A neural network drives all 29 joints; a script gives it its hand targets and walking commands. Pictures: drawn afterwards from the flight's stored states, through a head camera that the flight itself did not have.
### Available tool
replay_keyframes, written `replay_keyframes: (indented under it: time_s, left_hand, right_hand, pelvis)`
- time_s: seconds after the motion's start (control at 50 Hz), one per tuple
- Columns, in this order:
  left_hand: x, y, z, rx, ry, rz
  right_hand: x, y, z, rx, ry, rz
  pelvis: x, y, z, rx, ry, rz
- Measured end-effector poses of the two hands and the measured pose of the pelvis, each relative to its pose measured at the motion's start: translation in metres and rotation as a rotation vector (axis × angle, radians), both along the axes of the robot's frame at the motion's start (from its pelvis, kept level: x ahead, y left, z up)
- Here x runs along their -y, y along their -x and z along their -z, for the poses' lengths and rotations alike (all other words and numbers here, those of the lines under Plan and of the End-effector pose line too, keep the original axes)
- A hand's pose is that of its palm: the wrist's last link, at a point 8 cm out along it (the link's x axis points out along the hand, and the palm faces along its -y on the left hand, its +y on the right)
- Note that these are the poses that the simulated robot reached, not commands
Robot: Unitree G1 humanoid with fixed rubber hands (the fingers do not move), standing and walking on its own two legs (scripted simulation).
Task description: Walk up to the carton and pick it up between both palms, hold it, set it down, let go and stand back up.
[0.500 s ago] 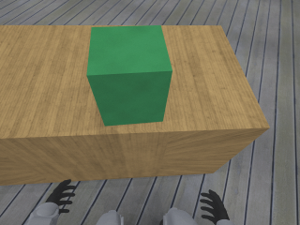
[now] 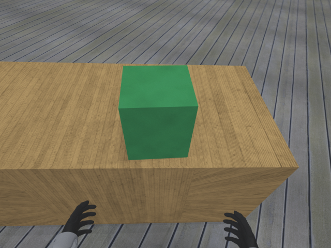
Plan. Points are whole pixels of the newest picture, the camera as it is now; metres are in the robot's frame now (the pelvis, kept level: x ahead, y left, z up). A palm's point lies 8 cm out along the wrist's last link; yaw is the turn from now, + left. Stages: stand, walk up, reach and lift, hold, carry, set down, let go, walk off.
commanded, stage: reach and lift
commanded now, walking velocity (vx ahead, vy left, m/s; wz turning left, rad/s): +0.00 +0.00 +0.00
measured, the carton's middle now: (157, 113) +0.54 +0.04 -0.01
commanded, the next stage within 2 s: none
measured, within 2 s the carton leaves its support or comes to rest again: neither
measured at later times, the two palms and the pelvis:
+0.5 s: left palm (77, 204) +0.24 +0.23 -0.05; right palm (245, 212) +0.23 -0.20 -0.06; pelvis +0.05 +0.00 +0.00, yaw +0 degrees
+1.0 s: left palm (79, 181) +0.29 +0.24 -0.02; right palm (235, 189) +0.29 -0.18 -0.03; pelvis +0.02 +0.01 -0.01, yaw +0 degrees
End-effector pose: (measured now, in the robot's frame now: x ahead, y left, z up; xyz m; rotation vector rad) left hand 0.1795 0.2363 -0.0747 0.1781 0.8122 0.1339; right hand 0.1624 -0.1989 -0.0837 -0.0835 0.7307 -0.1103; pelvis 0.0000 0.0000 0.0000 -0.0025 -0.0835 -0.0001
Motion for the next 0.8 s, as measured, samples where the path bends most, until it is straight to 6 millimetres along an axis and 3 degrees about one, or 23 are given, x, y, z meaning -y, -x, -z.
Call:
replay_keyframes:
  time_s: [0.14,0.28,0.5,0.64,0.8]
  left_hand:
    - [0.001,-0.034,-0.013,0.096,0.007,0.015]
    - [0.006,-0.067,-0.027,0.209,0.041,0.045]
    - [0.002,-0.062,-0.021,0.287,0.075,0.004]
    - [-0.001,-0.063,-0.025,0.363,0.070,-0.009]
    - [0.000,-0.084,-0.047,0.496,0.064,0.008]
  right_hand:
    - [-0.015,-0.033,-0.004,0.082,-0.044,0.014]
    - [-0.011,-0.054,-0.013,0.155,-0.022,0.019]
    - [0.001,-0.069,-0.029,0.259,-0.003,-0.001]
    - [-0.006,-0.083,-0.033,0.328,-0.035,-0.018]
    - [-0.015,-0.098,-0.037,0.419,-0.082,-0.015]
  pelvis:
    - [0.001,-0.012,0.000,-0.040,-0.009,-0.004]
    - [-0.001,-0.033,-0.003,-0.043,-0.004,-0.002]
    - [-0.003,-0.052,-0.004,-0.020,0.009,-0.005]
    - [-0.004,-0.045,-0.002,-0.036,0.013,-0.010]
    - [-0.009,-0.033,0.003,-0.063,0.013,-0.009]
